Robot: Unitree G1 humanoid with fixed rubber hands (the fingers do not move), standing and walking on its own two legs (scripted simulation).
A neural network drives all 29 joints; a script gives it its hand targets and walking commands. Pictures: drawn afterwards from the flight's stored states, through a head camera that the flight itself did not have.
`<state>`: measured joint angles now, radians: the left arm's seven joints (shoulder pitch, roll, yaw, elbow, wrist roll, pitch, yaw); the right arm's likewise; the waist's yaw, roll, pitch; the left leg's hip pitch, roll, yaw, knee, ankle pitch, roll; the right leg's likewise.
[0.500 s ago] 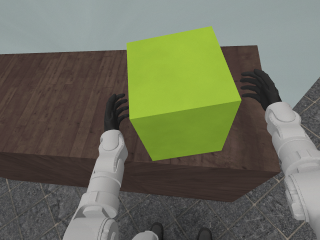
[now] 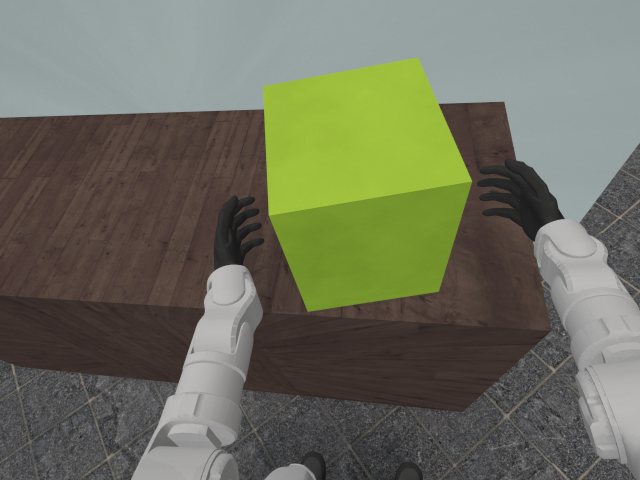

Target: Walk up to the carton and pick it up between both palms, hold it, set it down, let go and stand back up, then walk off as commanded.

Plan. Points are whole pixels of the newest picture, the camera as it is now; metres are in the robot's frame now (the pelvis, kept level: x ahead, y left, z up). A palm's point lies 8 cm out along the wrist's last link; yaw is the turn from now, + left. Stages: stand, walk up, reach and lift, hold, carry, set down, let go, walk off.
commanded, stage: set down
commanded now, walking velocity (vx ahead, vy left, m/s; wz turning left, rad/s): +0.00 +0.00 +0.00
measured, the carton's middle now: (357, 196) +0.47 +0.09 +0.03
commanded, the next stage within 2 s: none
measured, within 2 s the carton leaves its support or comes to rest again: neither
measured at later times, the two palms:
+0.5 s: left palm (229, 297) +0.28 +0.20 +0.05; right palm (599, 292) +0.38 -0.21 +0.02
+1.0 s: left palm (227, 325) +0.25 +0.20 +0.04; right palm (620, 354) +0.32 -0.23 +0.00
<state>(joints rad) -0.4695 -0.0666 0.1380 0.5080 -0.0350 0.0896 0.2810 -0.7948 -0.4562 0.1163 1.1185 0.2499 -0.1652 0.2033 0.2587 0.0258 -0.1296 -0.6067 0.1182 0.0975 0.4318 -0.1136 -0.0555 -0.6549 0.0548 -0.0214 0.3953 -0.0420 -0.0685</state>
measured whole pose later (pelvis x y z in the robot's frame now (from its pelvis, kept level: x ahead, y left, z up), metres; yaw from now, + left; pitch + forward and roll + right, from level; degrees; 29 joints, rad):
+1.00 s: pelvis +0.01 +0.00 +0.01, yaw +0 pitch +6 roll +1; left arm -0.01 -0.08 0.03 0.18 -0.03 0.20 0.31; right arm -0.21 -0.51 0.12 0.81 0.25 -0.17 0.31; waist 0.14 0.02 -0.13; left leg -0.38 0.11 0.09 0.43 -0.15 -0.06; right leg -0.44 0.05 -0.02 0.43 -0.10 -0.07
